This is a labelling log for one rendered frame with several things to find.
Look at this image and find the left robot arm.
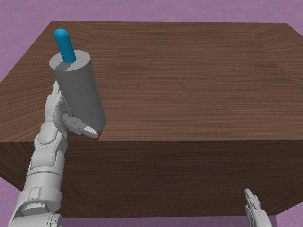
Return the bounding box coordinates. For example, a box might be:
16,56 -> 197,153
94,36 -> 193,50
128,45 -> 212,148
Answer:
7,121 -> 68,227

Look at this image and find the left robot hand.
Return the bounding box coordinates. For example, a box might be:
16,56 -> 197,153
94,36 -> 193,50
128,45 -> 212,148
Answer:
45,81 -> 98,138

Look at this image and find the bottle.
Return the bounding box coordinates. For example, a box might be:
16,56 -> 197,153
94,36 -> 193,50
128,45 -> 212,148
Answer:
49,29 -> 107,132

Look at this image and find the right robot hand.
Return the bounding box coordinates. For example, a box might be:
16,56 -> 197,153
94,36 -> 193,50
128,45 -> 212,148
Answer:
244,188 -> 272,227

